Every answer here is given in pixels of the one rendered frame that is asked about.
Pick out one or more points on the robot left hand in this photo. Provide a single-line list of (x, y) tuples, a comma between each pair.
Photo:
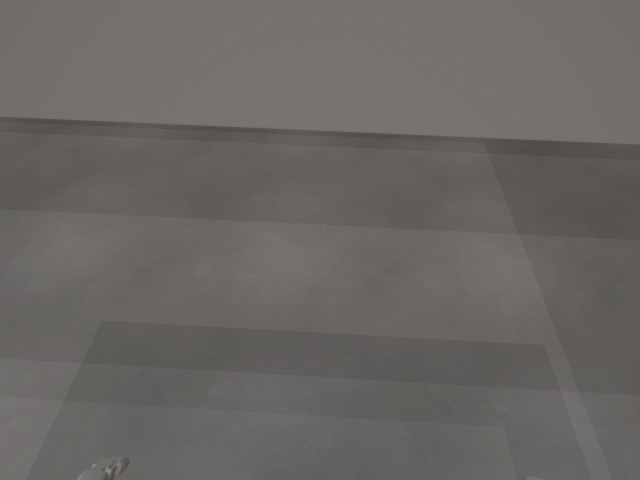
[(105, 469)]

